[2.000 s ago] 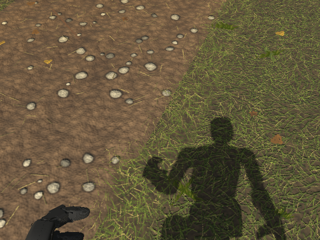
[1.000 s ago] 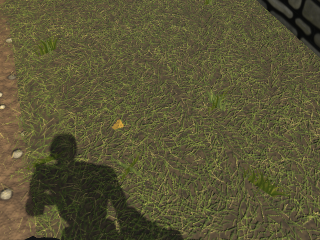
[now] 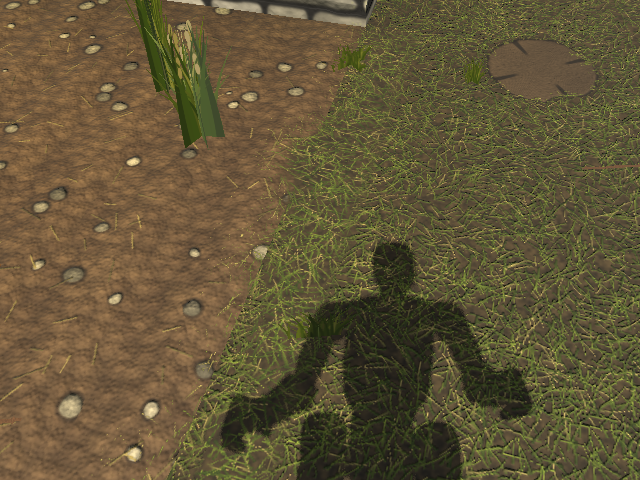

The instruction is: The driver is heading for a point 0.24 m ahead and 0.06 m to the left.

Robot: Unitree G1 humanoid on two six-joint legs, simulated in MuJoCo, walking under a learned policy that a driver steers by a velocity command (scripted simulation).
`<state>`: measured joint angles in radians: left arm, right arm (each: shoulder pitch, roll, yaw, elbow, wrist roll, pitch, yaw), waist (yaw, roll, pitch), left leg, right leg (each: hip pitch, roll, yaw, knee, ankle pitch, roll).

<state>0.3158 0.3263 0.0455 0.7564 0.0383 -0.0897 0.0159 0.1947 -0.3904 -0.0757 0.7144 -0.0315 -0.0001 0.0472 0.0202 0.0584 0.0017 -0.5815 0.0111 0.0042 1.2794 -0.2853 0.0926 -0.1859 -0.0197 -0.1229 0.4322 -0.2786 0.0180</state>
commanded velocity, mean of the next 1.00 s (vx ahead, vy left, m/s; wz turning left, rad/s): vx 0.24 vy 0.00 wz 0.23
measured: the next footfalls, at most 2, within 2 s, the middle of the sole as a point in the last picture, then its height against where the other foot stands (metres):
left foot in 0.22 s outside the picture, level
right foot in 0.60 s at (421, 470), level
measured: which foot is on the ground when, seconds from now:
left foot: up 0.00-0.20, down 0.22-1.00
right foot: down 0.00-0.22, up 0.24-0.58, down 0.60-1.00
